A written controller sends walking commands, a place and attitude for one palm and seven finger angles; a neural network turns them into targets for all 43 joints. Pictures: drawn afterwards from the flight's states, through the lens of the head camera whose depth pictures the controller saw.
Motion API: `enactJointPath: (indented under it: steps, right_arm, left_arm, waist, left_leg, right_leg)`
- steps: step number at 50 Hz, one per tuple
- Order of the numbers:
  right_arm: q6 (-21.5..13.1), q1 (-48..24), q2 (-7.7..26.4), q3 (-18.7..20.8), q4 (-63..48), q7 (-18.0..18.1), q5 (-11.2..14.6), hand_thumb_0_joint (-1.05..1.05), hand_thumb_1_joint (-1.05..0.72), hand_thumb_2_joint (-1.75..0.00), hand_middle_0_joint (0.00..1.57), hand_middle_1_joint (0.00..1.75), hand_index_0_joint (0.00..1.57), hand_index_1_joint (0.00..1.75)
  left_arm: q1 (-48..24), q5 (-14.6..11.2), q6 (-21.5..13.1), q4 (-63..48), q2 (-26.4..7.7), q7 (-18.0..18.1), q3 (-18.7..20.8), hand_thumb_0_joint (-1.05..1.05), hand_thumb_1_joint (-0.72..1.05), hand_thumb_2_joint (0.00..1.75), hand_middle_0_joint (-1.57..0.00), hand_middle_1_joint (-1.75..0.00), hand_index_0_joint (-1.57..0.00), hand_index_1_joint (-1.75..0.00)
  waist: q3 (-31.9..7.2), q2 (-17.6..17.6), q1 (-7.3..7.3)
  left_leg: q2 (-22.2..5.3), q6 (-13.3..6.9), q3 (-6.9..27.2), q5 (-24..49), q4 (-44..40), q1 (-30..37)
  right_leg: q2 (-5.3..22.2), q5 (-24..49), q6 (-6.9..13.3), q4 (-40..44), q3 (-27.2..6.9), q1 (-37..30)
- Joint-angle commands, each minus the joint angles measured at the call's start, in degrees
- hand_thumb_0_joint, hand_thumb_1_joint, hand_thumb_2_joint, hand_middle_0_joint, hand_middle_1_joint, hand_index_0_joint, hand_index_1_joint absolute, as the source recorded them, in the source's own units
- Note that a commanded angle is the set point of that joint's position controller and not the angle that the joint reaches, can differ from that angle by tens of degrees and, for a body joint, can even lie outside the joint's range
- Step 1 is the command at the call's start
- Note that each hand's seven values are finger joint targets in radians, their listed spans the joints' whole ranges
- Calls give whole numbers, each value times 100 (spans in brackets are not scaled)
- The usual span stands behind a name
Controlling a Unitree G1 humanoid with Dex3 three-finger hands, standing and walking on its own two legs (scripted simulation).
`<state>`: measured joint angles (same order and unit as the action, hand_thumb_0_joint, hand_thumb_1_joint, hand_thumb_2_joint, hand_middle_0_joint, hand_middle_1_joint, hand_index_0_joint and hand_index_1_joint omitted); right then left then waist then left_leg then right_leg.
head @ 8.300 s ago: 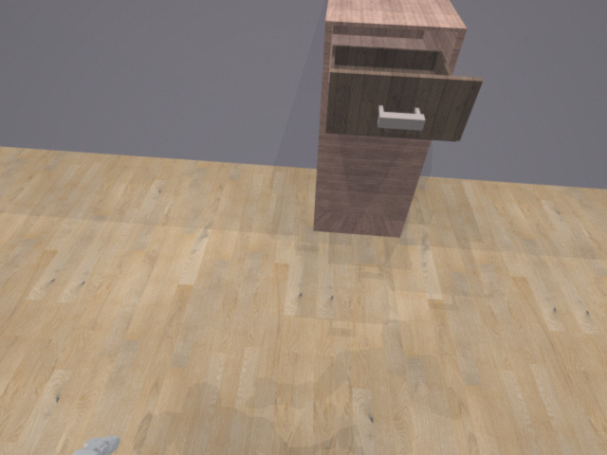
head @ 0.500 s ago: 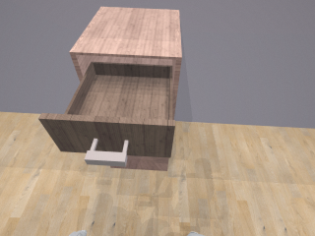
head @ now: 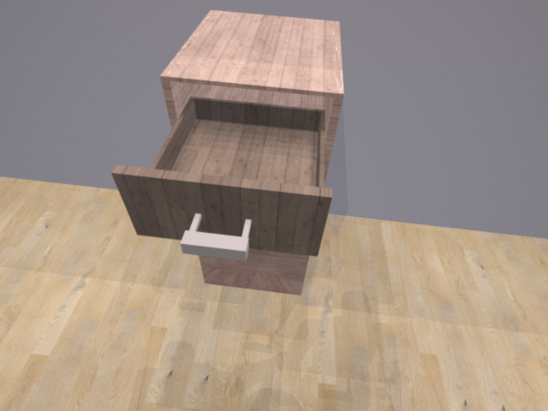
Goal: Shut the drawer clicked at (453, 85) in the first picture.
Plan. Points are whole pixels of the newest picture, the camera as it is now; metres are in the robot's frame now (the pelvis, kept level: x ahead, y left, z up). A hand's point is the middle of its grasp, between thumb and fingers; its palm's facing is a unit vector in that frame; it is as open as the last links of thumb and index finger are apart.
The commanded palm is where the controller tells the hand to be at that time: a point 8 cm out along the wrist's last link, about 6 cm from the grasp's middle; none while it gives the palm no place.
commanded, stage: come to a stop and stand still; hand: left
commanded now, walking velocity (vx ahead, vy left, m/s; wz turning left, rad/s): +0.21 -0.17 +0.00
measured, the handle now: (219, 233) +0.38 +0.13 +0.04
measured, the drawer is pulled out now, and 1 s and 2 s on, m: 0.30 0.30 0.30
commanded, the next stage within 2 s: look again from close up in 1.04 s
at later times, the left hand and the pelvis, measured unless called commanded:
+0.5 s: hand out of the picture +0.00 +0.16 -0.16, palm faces +0.00 -0.98 -0.19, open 7.3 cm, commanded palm none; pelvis -0.02 -0.02 +0.02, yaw -1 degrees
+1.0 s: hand out of the picture -0.03 +0.06 -0.16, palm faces +0.09 -0.98 -0.17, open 7.3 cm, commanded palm none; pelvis +0.00 -0.09 +0.02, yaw +1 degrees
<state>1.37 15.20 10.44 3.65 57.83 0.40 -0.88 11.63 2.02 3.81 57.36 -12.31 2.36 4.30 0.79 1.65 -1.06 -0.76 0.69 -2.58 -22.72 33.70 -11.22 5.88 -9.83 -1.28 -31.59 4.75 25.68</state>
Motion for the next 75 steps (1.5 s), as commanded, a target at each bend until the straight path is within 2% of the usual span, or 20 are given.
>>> enactJointPath:
  steps: [1,5,11,17,23,25,27,28,30,34,41,56,57,58,60,62,64,67,70,75]
  right_arm:
    - [-57,213,958,48,-330,168,-150,0,-90,-90,20,30,20,30]
    - [-287,78,564,-71,-218,208,-34,0,-90,-90,20,30,20,30]
    - [-378,1307,478,-4,254,321,-55,0,-90,-90,20,30,20,30]
    - [-355,1443,456,-10,507,355,-90,0,-90,-90,20,30,20,30]
    - [-256,973,428,-12,625,280,-63,0,-90,-90,20,30,20,30]
    - [-249,920,227,-43,654,236,3,0,-90,-90,20,30,20,30]
    - [-232,909,-288,-173,597,193,41,0,-90,-90,20,30,20,30]
    - [-190,886,-246,-160,573,174,12,0,-90,-90,20,30,20,30]
    - [-98,815,-203,-152,592,184,-37,0,-90,-90,20,30,20,30]
    - [-136,960,-229,-186,783,221,17,0,-90,-90,20,30,20,30]
    - [-144,614,-44,-207,816,264,31,0,-90,-90,20,30,20,30]
    - [-136,413,53,-220,748,283,41,0,-90,-90,20,30,20,30]
    - [-284,-337,188,-234,303,187,61,0,-90,-90,20,30,20,30]
    - [-185,152,23,-214,67,179,51,0,-90,-90,20,30,20,30]
    - [-173,198,-195,-250,94,139,73,0,-90,-90,20,30,20,30]
    - [-217,232,-136,-247,-22,102,87,0,-90,-90,20,30,20,30]
    - [-242,545,-89,-257,69,118,64,0,-90,-90,20,30,20,30]
    - [-312,628,215,-279,151,127,-8,0,-90,-90,20,30,20,30]
    - [-319,508,274,-331,169,139,-25,0,-90,-90,20,30,20,30]
    - [-321,484,388,-343,131,143,-11,0,-90,-90,20,30,20,30]
  left_arm:
    - [-59,-136,-64,-488,-118,-77,54,0,90,90,-20,-30,-20,-30]
    - [772,-34,-151,59,-261,-221,120,0,90,90,-20,-30,-20,-30]
    - [572,-28,-256,36,-251,-207,68,0,90,90,-20,-30,-20,-30]
    - [290,-73,-228,38,22,-245,-60,0,90,90,-20,-30,-20,-30]
    - [738,-143,-325,365,329,-174,-163,0,90,90,-20,-30,-20,-30]
    - [1058,-138,-402,539,138,-114,-156,0,90,90,-20,-30,-20,-30]
    - [1107,-141,-508,654,-365,-44,-115,0,90,90,-20,-30,-20,-30]
    - [938,-143,-486,590,-441,-52,-126,0,90,90,-20,-30,-20,-30]
    - [714,-133,-515,579,-257,-34,-154,0,90,90,-20,-30,-20,-30]
    - [616,-173,-559,615,20,-4,-262,0,90,90,-20,-30,-20,-30]
    - [720,-182,-478,679,-17,5,-270,0,90,90,-20,-30,-20,-30]
    - [1117,-163,-524,812,72,37,-289,0,90,90,-20,-30,-20,-30]
    - [1735,-56,-755,949,-185,271,-237,0,90,90,-20,-30,-20,-30]
    - [1728,-31,-801,708,-319,261,-222,0,90,90,-20,-30,-20,-30]
    - [1436,-60,-754,584,-253,212,-218,0,90,90,-20,-30,-20,-30]
    - [1327,-18,-743,380,-171,146,-272,0,90,90,-20,-30,-20,-30]
    - [1072,-58,-674,305,-96,138,-309,0,90,90,-20,-30,-20,-30]
    - [1016,-127,-534,267,128,87,-362,0,90,90,-20,-30,-20,-30]
    - [1031,-104,-479,306,44,54,-373,0,90,90,-20,-30,-20,-30]
    - [1005,-93,-433,291,-9,-13,-405,0,90,90,-20,-30,-20,-30]
  waist:
    - [1344,-1716,70]
    - [878,-879,-158]
    - [235,-777,351]
    - [211,-1053,455]
    - [116,-1161,149]
    - [1,-634,-25]
    - [146,730,15]
    - [278,579,71]
    - [641,1155,96]
    - [395,508,212]
    - [497,-412,141]
    - [291,-89,122]
    - [465,734,-246]
    - [32,467,149]
    - [-236,-252,150]
    - [-381,396,140]
    - [-371,628,277]
    - [429,-420,180]
    - [739,-972,53]
    - [815,-515,1]
  left_leg:
    - [-2049,-782,2654,-2533,-3549,-2411]
    - [-1127,-255,1302,-779,-2861,-1008]
    - [-1519,-535,1593,748,-2336,1053]
    - [-1705,-1077,1528,1970,-2107,1083]
    - [-1245,-783,1127,1490,-1747,-118]
    - [-796,-372,767,974,-1267,-665]
    - [-221,64,50,57,-528,-1160]
    - [-254,63,47,-88,-313,-819]
    - [-335,58,131,50,1,-810]
    - [-402,91,148,820,-495,-334]
    - [-597,46,151,2168,-1065,360]
    - [-553,60,108,1842,-1222,518]
    - [-365,152,-286,789,546,-716]
    - [-141,-55,314,227,1005,-868]
    - [-252,-84,111,276,888,-811]
    - [-150,-80,22,147,459,-630]
    - [-102,-84,-3,672,-374,-18]
    - [-650,-323,625,1305,-1063,-213]
    - [-680,-428,865,1042,-1461,-689]
    - [-653,-459,1025,135,-1953,-877]
  right_leg:
    - [-413,-1192,-24,-2195,-831,323]
    - [-674,-154,-57,-3398,-824,795]
    - [-497,-468,-77,-3100,-844,1430]
    - [-256,-1225,-47,-1888,-529,743]
    - [-484,-719,29,49,-78,-1212]
    - [-315,95,31,1111,-273,-2153]
    - [970,17,499,1677,-1544,-2127]
    - [1170,-338,711,1887,-1625,-1513]
    - [862,315,807,1924,-1522,-1233]
    - [602,2416,760,1197,-900,-1623]
    - [115,1325,287,1340,-746,-1335]
    - [112,1344,261,1547,-765,-1643]
    - [615,5504,-501,1302,-1486,-1932]
    - [846,6250,-492,961,-1347,-2294]
    - [713,5352,329,826,-921,-2375]
    - [605,4012,836,841,-873,-2257]
    - [404,2187,787,830,-839,-1742]
    - [-140,-479,441,832,-734,-1001]
    - [-248,-656,423,734,-611,-1257]
    - [-251,-620,390,688,-516,-1388]
